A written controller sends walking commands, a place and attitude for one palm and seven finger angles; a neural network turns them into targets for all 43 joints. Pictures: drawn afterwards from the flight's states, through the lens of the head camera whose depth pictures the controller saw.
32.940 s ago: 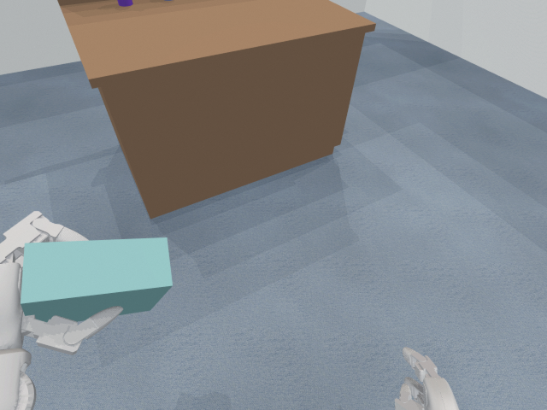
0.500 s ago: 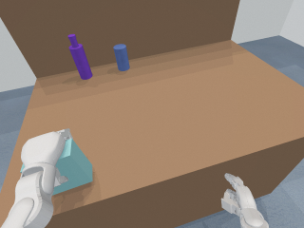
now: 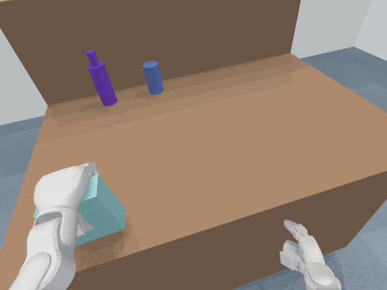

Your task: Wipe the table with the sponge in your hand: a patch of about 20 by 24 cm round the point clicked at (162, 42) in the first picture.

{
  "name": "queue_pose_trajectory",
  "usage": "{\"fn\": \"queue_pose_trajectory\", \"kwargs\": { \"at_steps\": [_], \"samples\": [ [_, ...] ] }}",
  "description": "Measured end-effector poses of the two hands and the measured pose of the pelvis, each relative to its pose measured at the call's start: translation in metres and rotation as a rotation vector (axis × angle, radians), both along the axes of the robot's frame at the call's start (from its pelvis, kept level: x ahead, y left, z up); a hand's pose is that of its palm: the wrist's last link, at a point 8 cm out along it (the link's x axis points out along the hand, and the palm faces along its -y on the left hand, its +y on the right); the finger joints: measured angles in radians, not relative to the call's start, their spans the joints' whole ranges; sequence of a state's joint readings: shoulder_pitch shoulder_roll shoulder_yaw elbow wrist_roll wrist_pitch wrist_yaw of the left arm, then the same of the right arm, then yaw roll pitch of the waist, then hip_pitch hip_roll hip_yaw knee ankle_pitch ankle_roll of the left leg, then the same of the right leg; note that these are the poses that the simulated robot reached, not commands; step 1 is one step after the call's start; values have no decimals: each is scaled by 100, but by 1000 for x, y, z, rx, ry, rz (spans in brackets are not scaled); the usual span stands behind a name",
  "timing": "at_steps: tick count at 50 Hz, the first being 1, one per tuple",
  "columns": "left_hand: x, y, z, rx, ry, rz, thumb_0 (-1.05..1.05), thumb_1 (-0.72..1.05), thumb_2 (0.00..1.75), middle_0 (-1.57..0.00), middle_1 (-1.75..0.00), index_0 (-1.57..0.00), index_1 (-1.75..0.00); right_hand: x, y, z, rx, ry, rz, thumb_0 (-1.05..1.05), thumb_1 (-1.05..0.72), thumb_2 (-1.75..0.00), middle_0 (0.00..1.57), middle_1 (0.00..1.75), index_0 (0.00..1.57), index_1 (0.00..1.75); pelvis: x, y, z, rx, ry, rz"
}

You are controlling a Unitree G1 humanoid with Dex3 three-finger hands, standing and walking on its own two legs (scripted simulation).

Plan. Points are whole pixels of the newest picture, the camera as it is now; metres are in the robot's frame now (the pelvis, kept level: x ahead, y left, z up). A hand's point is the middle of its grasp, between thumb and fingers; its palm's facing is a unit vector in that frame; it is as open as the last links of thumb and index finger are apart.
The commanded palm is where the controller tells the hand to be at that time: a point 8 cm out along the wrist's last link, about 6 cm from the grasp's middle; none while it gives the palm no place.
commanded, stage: move the sponge above the wiping area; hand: left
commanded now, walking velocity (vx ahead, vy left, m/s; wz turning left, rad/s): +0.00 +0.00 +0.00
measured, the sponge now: (90, 217) +0.22 +0.27 +0.05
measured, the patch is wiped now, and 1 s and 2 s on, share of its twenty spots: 0.00 0.00 0.05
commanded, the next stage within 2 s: lower the sponge onto the table in 0.22 s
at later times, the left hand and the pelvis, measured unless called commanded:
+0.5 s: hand (78, 199) +0.23 +0.28 +0.10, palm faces +0.05 -0.09 -0.99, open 10.0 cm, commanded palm +0.19 +0.27 +0.17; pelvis +0.00 -0.01 +0.00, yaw +0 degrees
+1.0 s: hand (80, 205) +0.22 +0.28 +0.08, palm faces +0.02 -0.11 -0.99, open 10.0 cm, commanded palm +0.20 +0.28 +0.16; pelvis +0.01 +0.00 +0.00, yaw +1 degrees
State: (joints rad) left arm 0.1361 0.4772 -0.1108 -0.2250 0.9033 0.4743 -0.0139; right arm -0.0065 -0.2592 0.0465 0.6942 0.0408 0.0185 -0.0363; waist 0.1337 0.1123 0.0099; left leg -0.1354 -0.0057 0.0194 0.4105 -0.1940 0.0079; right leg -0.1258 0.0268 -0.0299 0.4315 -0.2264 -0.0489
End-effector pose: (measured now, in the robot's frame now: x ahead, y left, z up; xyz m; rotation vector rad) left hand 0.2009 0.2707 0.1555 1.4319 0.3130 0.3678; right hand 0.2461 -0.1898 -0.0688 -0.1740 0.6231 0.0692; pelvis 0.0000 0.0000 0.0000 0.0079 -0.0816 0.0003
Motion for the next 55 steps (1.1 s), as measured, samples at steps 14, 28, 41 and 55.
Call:
{"fn": "queue_pose_trajectory", "kwargs": {
  "at_steps": [14,28,41,55],
  "samples": [
    [2,-2,5,16,-3,-6,0,-49,103,-75,-134,-75,-134,0,-4,-2,2,-16,7,2,-90,-90,20,30,20,30,-1,-9,-1,1,0,5],
    [4,2,1,7,12,-6,0,-49,103,-75,-134,-75,-134,6,-13,1,-20,-28,-9,2,-90,-90,20,30,20,30,3,-9,-1,0,8,10],
    [2,14,-4,-5,19,29,0,-49,104,-75,-134,-75,-134,6,-10,1,-21,-19,-21,1,-90,-90,20,30,19,30,6,-3,-1,-3,13,9],
    [6,13,-17,-5,21,-1,0,-49,104,-75,-134,-75,-134,3,-2,1,-29,-6,-24,1,-90,-90,20,30,17,29,6,2,0,-5,14,8]
  ]
}}
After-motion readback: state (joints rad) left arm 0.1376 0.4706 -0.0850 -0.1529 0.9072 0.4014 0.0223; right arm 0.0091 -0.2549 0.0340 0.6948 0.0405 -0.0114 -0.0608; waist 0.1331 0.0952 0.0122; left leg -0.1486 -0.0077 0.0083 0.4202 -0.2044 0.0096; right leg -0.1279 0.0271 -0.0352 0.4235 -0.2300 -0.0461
